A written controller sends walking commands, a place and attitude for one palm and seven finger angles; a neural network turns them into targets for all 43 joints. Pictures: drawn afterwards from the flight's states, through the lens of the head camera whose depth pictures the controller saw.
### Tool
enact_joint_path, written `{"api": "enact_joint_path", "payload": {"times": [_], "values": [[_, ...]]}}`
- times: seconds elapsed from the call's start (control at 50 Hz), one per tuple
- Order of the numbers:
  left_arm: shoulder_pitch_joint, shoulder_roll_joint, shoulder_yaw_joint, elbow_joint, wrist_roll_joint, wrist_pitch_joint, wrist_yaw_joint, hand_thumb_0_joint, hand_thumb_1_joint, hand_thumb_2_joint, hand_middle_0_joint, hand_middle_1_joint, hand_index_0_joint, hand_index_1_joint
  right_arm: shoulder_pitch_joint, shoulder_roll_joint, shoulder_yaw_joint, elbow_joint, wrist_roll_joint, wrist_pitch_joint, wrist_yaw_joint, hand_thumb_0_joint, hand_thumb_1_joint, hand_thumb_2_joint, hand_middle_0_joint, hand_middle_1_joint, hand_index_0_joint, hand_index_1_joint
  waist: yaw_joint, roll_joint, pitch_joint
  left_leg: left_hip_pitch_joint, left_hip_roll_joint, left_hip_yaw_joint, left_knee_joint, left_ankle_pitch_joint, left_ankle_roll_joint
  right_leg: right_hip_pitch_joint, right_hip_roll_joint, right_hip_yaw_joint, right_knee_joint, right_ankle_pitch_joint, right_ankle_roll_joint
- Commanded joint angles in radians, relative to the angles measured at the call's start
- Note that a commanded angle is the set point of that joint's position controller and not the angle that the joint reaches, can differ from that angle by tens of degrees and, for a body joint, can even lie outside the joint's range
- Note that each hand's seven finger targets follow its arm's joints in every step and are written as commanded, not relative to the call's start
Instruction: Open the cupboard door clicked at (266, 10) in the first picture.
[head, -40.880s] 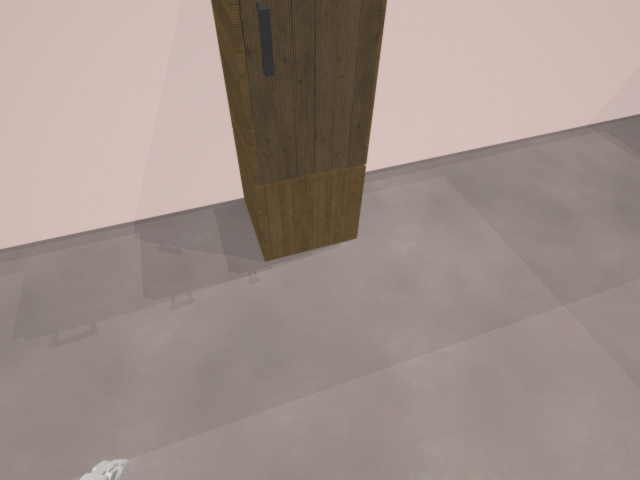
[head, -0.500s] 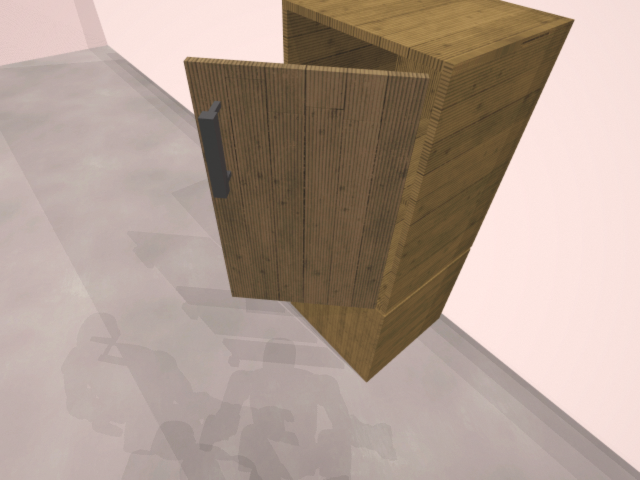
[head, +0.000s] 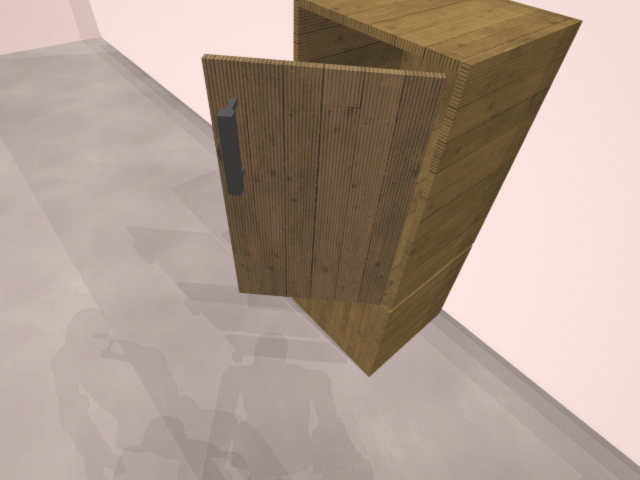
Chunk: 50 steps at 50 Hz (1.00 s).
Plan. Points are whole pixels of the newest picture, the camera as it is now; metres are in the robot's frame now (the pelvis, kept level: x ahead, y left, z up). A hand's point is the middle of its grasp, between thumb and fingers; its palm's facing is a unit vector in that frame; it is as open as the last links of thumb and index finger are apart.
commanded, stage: come to a stop and stand still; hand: left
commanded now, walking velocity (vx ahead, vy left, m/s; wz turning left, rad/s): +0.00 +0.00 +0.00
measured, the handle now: (234, 148) +0.60 +0.19 +0.11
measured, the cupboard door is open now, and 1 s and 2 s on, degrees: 45 45 45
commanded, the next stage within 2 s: look again from close up in 0.64 s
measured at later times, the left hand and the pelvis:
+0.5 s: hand out of the picture -0.06 +0.19 -0.18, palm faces +0.04 -0.99 -0.15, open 7.4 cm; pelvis -0.01 +0.04 +0.00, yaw -1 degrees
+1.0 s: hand out of the picture -0.04 +0.19 -0.18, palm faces +0.02 -0.99 -0.16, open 7.4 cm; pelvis +0.01 +0.04 +0.00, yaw -2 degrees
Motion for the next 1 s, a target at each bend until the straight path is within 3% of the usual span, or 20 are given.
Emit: {"api": "enact_joint_path", "payload": {"times": [0.0, 0.1, 0.34, 0.4, 0.62, 0.72, 0.84, 0.98], "values": [[0.075, 0.078, 0.017, -0.03, 0.001, -0.019, 0.007, 0.0, 0.9, 0.9, -0.2, -0.3, -0.2, -0.3, 0.04, -0.089, -0.02, -0.039, 0.002, -0.022, -0.01, 0.0, -0.9, -0.9, 0.2, 0.3, 0.2, 0.3, 0.007, 0.017, 0.078, -0.083, 0.142, -0.171, -0.141, -0.13, -0.028, -0.022, -0.126, 0.131, -0.077, -0.055, -0.006], [0.097, 0.053, 0.02, -0.025, 0.007, -0.013, 0.008, 0.0, 0.9, 0.9, -0.2, -0.3, -0.2, -0.3, 0.06, -0.083, -0.026, -0.038, 0.002, -0.02, -0.011, 0.0, -0.9, -0.9, 0.2, 0.3, 0.2, 0.3, 0.011, 0.032, 0.115, -0.139, 0.15, -0.198, -0.18, -0.238, -0.022, -0.032, -0.114, 0.114, -0.048, -0.072, -0.001], [0.124, 0.02, 0.027, -0.022, 0.016, -0.001, 0.008, 0.0, 0.9, 0.9, -0.2, -0.3, -0.2, -0.3, 0.058, -0.095, -0.046, -0.061, 0.0, -0.018, -0.014, 0.0, -0.9, -0.9, 0.2, 0.3, 0.2, 0.3, 0.012, 0.048, 0.114, -0.165, 0.185, -0.253, -0.26, -0.362, -0.015, -0.05, -0.09, 0.083, 0.031, -0.066, 0.016], [0.132, 0.019, 0.028, -0.018, 0.019, 0.001, 0.008, 0.0, 0.9, 0.9, -0.2, -0.3, -0.2, -0.3, 0.053, -0.098, -0.049, -0.065, 0.001, -0.016, -0.013, 0.0, -0.9, -0.9, 0.2, 0.3, 0.2, 0.3, 0.015, 0.028, 0.126, -0.176, 0.191, -0.254, -0.27, -0.383, -0.013, -0.051, -0.089, 0.081, 0.037, -0.071, 0.019], [0.149, 0.026, 0.03, -0.003, 0.018, 0.002, 0.008, 0.0, 0.9, 0.9, -0.2, -0.3, -0.2, -0.3, 0.03, -0.11, -0.053, -0.066, 0.003, -0.016, -0.013, 0.0, -0.9, -0.9, 0.2, 0.3, 0.2, 0.3, 0.012, 0.029, 0.116, -0.125, 0.188, -0.246, -0.278, -0.346, -0.031, -0.071, -0.092, 0.095, 0.038, -0.059, 0.019], [0.144, 0.032, 0.029, 0.001, 0.016, -0.003, 0.009, 0.0, 0.9, 0.9, -0.2, -0.3, -0.2, -0.3, 0.029, -0.11, -0.053, -0.062, 0.004, -0.018, -0.014, 0.0, -0.9, -0.9, 0.2, 0.3, 0.2, 0.3, 0.008, -0.004, 0.1, -0.085, 0.181, -0.24, -0.265, -0.293, -0.036, -0.08, -0.099, 0.109, 0.017, -0.048, 0.015], [0.129, 0.037, 0.03, 0.004, 0.014, -0.004, 0.01, 0.0, 0.9, 0.9, -0.2, -0.3, -0.2, -0.3, 0.028, -0.11, -0.051, -0.054, 0.005, -0.023, -0.016, 0.0, -0.9, -0.9, 0.2, 0.3, 0.2, 0.3, 0.005, 0.025, 0.1, -0.049, 0.18, -0.234, -0.267, -0.244, -0.049, -0.087, -0.103, 0.11, 0.015, -0.027, 0.016], [0.095, 0.047, 0.026, 0.001, 0.011, -0.012, 0.009, 0.0, 0.9, 0.9, -0.2, -0.3, -0.2, -0.3, 0.032, -0.107, -0.047, -0.045, 0.005, -0.027, -0.014, 0.0, -0.9, -0.9, 0.2, 0.3, 0.2, 0.3, 0.0, -0.011, 0.094, -0.025, 0.17, -0.204, -0.235, -0.177, -0.037, -0.084, -0.116, 0.124, -0.017, -0.015, 0.015]]}}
